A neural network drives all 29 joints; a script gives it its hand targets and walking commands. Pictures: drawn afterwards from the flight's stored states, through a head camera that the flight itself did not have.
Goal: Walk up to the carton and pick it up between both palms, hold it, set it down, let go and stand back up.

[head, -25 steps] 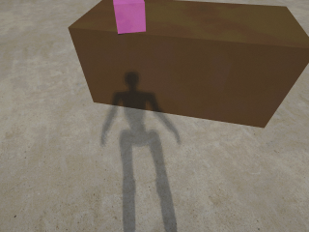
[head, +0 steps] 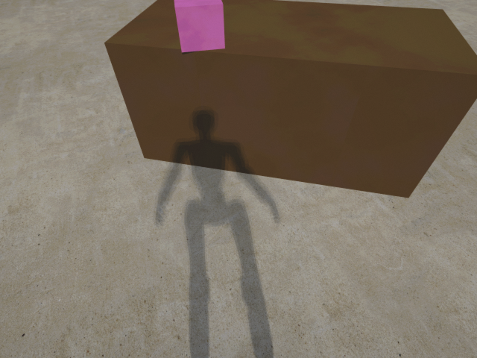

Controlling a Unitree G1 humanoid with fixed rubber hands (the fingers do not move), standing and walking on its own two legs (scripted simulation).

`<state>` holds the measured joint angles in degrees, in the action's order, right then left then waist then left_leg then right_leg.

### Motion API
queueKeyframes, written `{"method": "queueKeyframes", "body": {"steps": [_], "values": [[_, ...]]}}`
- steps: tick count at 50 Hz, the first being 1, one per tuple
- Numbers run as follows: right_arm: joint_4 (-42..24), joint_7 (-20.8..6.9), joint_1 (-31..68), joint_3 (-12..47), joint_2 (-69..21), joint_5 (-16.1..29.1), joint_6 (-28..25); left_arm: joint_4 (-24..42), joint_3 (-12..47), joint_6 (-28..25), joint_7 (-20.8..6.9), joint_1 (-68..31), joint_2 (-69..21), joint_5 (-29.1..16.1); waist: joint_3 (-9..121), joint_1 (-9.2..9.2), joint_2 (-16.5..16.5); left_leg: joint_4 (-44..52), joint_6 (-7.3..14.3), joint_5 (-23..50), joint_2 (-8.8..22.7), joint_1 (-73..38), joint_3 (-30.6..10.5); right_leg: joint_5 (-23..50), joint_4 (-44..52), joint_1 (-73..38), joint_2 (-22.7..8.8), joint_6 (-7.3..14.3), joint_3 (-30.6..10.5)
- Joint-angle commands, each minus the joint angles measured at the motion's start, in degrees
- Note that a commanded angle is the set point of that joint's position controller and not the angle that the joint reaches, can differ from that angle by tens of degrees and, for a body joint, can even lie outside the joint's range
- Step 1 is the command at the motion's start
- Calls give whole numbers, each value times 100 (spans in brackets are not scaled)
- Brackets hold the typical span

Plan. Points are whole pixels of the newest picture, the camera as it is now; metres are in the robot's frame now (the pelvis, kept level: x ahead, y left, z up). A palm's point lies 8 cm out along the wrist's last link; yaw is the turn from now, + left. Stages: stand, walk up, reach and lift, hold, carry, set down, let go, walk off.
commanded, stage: walk up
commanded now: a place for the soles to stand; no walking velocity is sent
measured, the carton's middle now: (198, 17) +1.42 +0.17 +0.02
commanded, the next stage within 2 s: none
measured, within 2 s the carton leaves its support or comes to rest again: neither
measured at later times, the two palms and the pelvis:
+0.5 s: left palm (22, 347) +0.19 +0.42 -0.12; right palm (387, 339) +0.18 -0.24 -0.09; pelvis +0.12 +0.09 -0.02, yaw -3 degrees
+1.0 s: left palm (52, 237) +0.40 +0.43 -0.09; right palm (343, 241) +0.39 -0.23 -0.12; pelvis +0.31 +0.10 -0.02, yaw -3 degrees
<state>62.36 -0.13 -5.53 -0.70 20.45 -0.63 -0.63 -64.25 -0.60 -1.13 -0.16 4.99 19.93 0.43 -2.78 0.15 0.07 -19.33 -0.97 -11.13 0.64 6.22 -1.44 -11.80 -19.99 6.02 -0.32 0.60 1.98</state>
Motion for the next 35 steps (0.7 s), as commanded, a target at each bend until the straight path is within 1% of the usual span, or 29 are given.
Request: {"method": "queueKeyframes", "body": {"steps": [1,2,3,4,5,6,8,10,11,12,13,14,15,16,17,18,19,20,21,22,24,26,28,30,31,32,33,34,35], "values": [[-1046,-264,675,-543,1422,-208,-81,449,-648,-236,-96,856,2052,78,-71,-469,-378,-1536,388,-2406,77,2380,139,-3414,771,-558,-1377,891,-2118],[-1230,-324,824,-532,1229,-265,-59,532,-714,-291,-89,948,2150,87,-348,-549,-816,-2656,356,-1789,138,3238,59,-3521,1249,-775,-2062,1260,-2942],[-1339,-365,775,-564,1260,-300,-78,694,-751,-363,-71,886,2160,79,-498,-476,-588,-2985,358,-1440,397,3574,-318,-3232,1323,-755,-2309,1510,-3165],[-1362,-392,680,-649,1395,-299,-108,814,-722,-403,-67,795,2033,73,-444,-360,-317,-3082,313,-1224,509,3411,-432,-2826,1241,-605,-2213,1502,-3021],[-1379,-428,582,-695,1455,-274,-136,896,-709,-420,-84,704,1952,72,-262,-285,-327,-2979,275,-1223,549,3073,-405,-2631,1238,-426,-2021,1390,-2708],[-1413,-475,451,-714,1478,-242,-152,979,-739,-425,-101,588,2007,93,-232,-224,-587,-2750,247,-1375,594,2797,-336,-2514,1226,-256,-1950,1331,-2452],[-1448,-562,363,-736,1466,-206,-178,1124,-772,-441,-140,523,2092,118,-339,-172,-928,-2323,212,-1378,627,2424,-229,-2032,1072,50,-1830,1305,-1935],[-1499,-596,391,-771,1433,-192,-192,1240,-758,-440,-175,515,2109,100,-426,-157,-1054,-1864,221,-1048,566,1886,-88,-1708,888,547,-1685,1224,-1566],[-1499,-599,302,-796,1417,-188,-199,1302,-741,-432,-192,455,2100,87,-418,-87,-1038,-1648,230,-831,497,1489,26,-1566,752,838,-1585,1158,-1372],[-1432,-592,11,-830,1399,-176,-209,1372,-720,-417,-207,302,2087,78,-345,112,-929,-1341,236,-467,389,859,217,-1498,462,1233,-1425,1063,-1095],[-1281,-567,-493,-891,1435,-160,-231,1435,-682,-393,-215,161,1994,81,-186,395,-689,-1031,221,-97,214,-23,447,-1449,-92,1748,-1206,933,-788],[-1060,-504,-1188,-1013,1671,-168,-263,1506,-584,-380,-215,221,1703,108,217,697,-77,-1071,338,-372,55,-1285,417,-1166,-1216,2465,-841,750,-460],[-958,-415,-1867,-1151,2105,-205,-303,1566,-476,-371,-221,455,1286,79,532,1059,1421,130,618,-2142,819,-1997,-886,-1406,-3251,3287,-5,521,267],[-1149,-367,-1721,-1161,2529,-184,-359,1678,-463,-367,-186,487,1275,19,482,909,1794,1071,1028,-3623,2032,-1520,-3393,-1870,-4536,3839,507,308,-360],[-1359,-357,-1443,-1123,2509,-34,-348,1649,-548,-364,-121,515,1763,71,222,726,1117,1053,1460,-3582,2450,-893,-3816,-1932,-4852,3603,91,307,-923],[-1476,-325,-1211,-1068,2300,-9,-334,1548,-548,-411,-110,654,1886,29,-46,496,647,822,1558,-2944,2406,-759,-3235,-1671,-4979,3719,-187,307,-933],[-1623,-300,-910,-985,2026,-9,-362,1396,-565,-430,-124,964,1880,-10,-104,247,465,587,1457,-2280,2120,-679,-2382,-1301,-4862,3605,-371,284,-990],[-1751,-269,-688,-906,1827,-31,-403,1273,-565,-435,-145,1240,1841,-25,-78,100,476,508,1336,-1602,1825,-501,-1780,-1009,-4607,3341,-505,217,-957],[-1786,-261,-706,-877,1772,-18,-441,1263,-558,-415,-177,1310,1804,-19,-160,76,569,532,1265,-1028,1715,-194,-1432,-875,-4330,3083,-538,132,-931],[-1824,-264,-765,-865,1790,-9,-466,1323,-565,-391,-207,1233,1766,-3,-296,106,627,591,1318,-701,1699,66,-1234,-813,-4090,2947,-535,50,-843],[-1945,-284,-798,-862,1795,-21,-473,1470,-569,-361,-256,1000,1701,15,-550,145,677,669,1479,-544,1725,309,-866,-786,-3426,2858,-585,-48,-654],[-2037,-308,-908,-881,1797,-44,-475,1616,-570,-367,-302,715,1629,31,-671,221,677,684,1611,-414,1796,283,-686,-750,-2834,2801,-636,-33,-471],[-2097,-337,-1024,-898,1837,-54,-478,1751,-565,-391,-339,465,1560,42,-649,265,723,601,1554,-99,1749,389,-462,-451,-2252,2414,-628,65,-153],[-2181,-348,-984,-899,1846,-61,-456,1797,-584,-402,-354,438,1522,38,-537,194,805,375,1379,367,1611,528,-238,-175,-1941,1882,-485,184,158],[-2214,-343,-989,-891,1835,-63,-441,1797,-600,-400,-356,472,1508,27,-470,154,769,216,1278,566,1552,600,-169,-94,-1852,1575,-421,241,243],[-2242,-332,-1007,-875,1806,-61,-424,1785,-617,-398,-353,555,1505,16,-406,86,662,-15,1172,779,1491,695,-103,-42,-1762,1230,-353,285,303],[-2280,-318,-1005,-856,1787,-49,-414,1753,-647,-401,-335,748,1528,7,-296,-57,489,-437,1062,1243,1392,840,21,16,-1607,739,-236,333,381],[-2319,-312,-976,-823,1744,-29,-400,1651,-697,-415,-298,1197,1565,-7,-58,-341,163,-1270,938,1943,1195,990,266,188,-1259,17,-62,403,482],[-2329,-318,-1079,-757,1546,-18,-386,1495,-798,-446,-229,1899,1778,-12,368,-719,-510,-2757,719,2200,783,1359,633,-143,-945,-941,-22,572,221]]}}
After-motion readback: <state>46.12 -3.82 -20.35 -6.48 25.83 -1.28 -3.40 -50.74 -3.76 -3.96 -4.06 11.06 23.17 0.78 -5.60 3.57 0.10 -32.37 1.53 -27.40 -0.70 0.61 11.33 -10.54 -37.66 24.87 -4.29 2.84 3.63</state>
